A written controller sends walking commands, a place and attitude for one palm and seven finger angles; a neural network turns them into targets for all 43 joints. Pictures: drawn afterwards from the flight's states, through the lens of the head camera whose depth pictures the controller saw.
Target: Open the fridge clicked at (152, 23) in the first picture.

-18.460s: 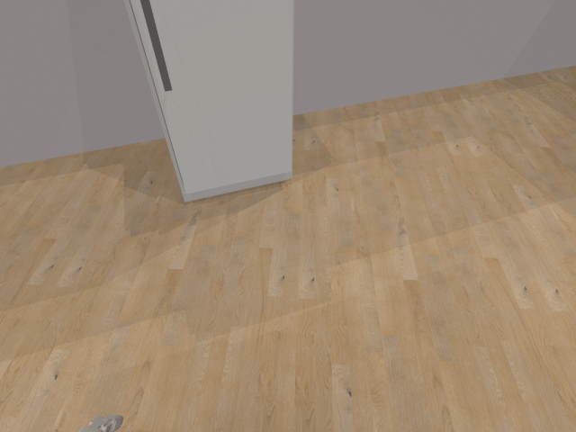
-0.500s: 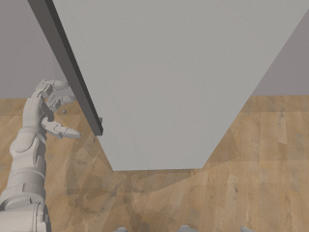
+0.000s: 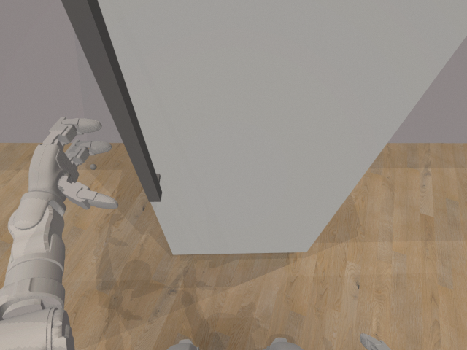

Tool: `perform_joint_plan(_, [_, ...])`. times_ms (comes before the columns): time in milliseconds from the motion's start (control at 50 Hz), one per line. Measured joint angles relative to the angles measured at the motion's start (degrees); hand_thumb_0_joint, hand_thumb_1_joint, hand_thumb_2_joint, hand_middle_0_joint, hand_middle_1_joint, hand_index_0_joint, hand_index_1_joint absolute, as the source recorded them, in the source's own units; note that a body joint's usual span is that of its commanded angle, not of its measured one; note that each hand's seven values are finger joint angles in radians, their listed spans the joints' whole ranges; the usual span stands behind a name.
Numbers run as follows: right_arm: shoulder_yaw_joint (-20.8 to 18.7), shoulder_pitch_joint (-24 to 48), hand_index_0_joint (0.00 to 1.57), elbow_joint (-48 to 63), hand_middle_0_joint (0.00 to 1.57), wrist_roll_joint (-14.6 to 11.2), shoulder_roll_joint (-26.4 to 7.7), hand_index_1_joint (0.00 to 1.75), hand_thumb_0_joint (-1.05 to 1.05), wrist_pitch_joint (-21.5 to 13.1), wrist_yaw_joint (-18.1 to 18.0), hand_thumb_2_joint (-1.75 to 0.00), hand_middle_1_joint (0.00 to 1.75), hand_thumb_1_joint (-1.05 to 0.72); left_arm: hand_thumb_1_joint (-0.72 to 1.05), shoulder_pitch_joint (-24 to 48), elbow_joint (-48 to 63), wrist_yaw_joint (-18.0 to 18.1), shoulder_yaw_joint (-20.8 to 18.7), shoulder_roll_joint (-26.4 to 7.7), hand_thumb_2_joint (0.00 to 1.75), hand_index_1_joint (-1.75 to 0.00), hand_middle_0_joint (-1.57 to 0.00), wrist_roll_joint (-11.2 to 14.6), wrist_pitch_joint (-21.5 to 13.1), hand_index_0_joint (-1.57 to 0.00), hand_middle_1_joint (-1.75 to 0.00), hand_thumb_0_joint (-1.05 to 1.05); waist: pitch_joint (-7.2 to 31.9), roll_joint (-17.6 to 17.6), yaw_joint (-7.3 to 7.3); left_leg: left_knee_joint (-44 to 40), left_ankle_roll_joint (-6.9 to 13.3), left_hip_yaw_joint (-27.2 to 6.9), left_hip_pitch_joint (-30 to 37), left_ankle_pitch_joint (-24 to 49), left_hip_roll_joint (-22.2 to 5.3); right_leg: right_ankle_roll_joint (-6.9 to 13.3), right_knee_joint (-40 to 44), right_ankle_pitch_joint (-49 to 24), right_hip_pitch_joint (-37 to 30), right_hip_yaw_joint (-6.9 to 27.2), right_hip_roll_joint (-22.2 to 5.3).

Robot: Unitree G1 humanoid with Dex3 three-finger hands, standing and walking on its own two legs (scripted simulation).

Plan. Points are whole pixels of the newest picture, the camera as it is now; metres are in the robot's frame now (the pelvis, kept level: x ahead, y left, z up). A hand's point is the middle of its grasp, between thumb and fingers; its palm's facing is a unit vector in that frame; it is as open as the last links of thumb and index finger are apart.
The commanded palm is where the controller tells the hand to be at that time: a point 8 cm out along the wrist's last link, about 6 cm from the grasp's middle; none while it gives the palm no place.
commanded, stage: move the hooked fingers beside the handle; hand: left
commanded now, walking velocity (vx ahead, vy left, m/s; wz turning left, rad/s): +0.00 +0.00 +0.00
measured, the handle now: (127, 107) +0.46 +0.18 +0.15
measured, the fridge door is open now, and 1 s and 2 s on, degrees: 0 0 0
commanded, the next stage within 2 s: feel for the door with the fingertips in 1.30 s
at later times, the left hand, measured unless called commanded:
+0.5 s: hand (85, 172) +0.39 +0.26 +0.07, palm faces +0.05 -1.00 -0.01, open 14.0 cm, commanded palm +0.36 +0.30 +0.08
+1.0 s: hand (86, 167) +0.39 +0.25 +0.08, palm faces +0.04 -1.00 -0.01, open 14.0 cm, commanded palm +0.36 +0.30 +0.08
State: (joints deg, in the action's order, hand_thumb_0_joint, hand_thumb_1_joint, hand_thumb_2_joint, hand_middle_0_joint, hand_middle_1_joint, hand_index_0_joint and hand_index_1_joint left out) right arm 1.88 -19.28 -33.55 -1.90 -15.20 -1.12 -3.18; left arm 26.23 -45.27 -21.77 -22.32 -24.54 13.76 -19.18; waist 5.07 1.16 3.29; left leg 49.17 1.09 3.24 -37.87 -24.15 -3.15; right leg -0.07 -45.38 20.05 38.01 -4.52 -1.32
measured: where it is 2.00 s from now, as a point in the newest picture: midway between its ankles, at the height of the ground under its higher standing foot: outside the picture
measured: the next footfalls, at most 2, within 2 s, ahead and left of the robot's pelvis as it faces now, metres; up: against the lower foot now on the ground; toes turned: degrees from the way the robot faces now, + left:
none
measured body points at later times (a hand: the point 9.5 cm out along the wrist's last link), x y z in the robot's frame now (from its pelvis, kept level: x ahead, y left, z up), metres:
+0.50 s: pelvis +0.00 +0.00 +0.00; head +0.07 +0.01 +0.44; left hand +0.38 +0.31 +0.08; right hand +0.10 -0.26 -0.10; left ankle +0.00 +0.10 -0.70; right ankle +0.02 -0.13 -0.70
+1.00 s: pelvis +0.00 +0.00 +0.00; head +0.07 +0.00 +0.45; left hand +0.38 +0.30 +0.09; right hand +0.09 -0.27 -0.11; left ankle +0.00 +0.10 -0.70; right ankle +0.02 -0.13 -0.70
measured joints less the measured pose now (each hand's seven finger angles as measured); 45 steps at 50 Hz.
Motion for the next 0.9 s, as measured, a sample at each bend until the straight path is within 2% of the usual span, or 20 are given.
perform_joint_plan(60, [0.27,-0.16,0.2,-0.56,0.2,-0.11,0.08,0.3,0.01,0.08,0.01,-0.9,0.3,-0.9,-0.5,0.14,-0.29,-0.31,0.47,0.4,0.3,-1.2,-0.3,0.45,0.12,-0.3,-1.2,-0.01,0.38,-0.01,-0.24,0.01,0.14,-0.09,0.28,-0.17,0.17,-0.18,0.07,0.16,-0.39,-0.08,-0.16])
perform_joint_plan(160, [0.37,0.12,0.2,-0.31,0.2,-0.07,0.17,0.3,0.01,0.17,0.02,-0.9,0.3,-0.9,-0.5,0.38,-0.99,0.0,0.82,0.07,0.3,-1.2,-0.3,-0.21,2.03,-0.3,-1.2,-0.01,0.32,-0.13,0.06,0.14,0.27,-0.2,0.13,-0.2,0.36,-0.28,0.01,0.22,-0.34,-0.17,-0.34])
perform_joint_plan(320, [0.16,0.13,0.2,-0.16,0.2,0.12,0.11,0.3,0.01,-0.13,0.05,-0.9,0.3,-0.9,-0.5,-1.78,2.32,0.5,0.23,0.87,0.3,-1.2,-0.3,0.06,0.83,-0.3,-1.2,-0.01,0.32,-0.15,-0.11,-0.05,0.29,0.0,0.75,-0.31,0.26,-0.37,0.3,0.16,-0.91,0.06,-0.2])
perform_joint_plan(480, [0.41,0.35,0.2,0.11,0.2,-0.04,-0.22,0.3,0.01,-0.02,-0.26,-0.9,0.3,-0.9,-0.5,-0.66,-0.76,-0.8,-0.24,-1.18,0.3,-1.2,-0.3,-0.06,2.23,-0.3,-1.2,-0.01,0.03,-0.25,-0.03,0.13,0.15,-0.46,0.45,-0.14,0.25,-0.15,0.14,0.17,-0.79,-0.36,-0.19])
perform_joint_plan(620, [0.33,0.49,0.2,-0.55,0.2,0.06,-0.55,0.3,0.01,-0.36,-0.61,-0.9,0.3,-0.9,-0.5,0.73,-0.83,-1.82,-0.46,-1.22,0.3,-1.2,-0.3,0.43,0.97,-0.3,-1.2,-0.01,-0.37,-0.29,-0.26,0.61,0.0,-0.8,-0.35,-0.09,0.18,0.02,-0.26,0.18,-0.14,-0.66,-0.13])
perform_joint_plan(800, [0.48,0.37,0.2,-0.14,0.2,0.11,-0.54,0.3,0.01,-0.1,-0.35,-0.9,0.3,-0.9,-0.5,2.06,-3.39,-2.01,-1.21,-2.24,0.3,-1.2,-0.3,-0.43,2.27,-0.3,-1.2,-0.01,0.06,-0.24,0.65,0.66,-0.17,-0.59,-0.94,-0.09,-0.01,0.22,-0.63,0.27,0.75,-0.41,0.06])
perform_joint_plan(900, [0.16,-0.37,0.2,0.2,0.2,0.12,-0.47,0.3,0.01,-0.05,-0.2,-0.9,0.3,-0.9,-0.5,-0.3,-0.48,-1.74,-2.07,-1.71,0.3,-1.2,-0.3,0.16,1.26,-0.3,-1.2,-0.01,0.05,0.0,0.43,0.35,-0.26,-0.28,-0.45,-0.18,-0.26,0.27,-0.36,0.23,0.46,-0.09,0.34])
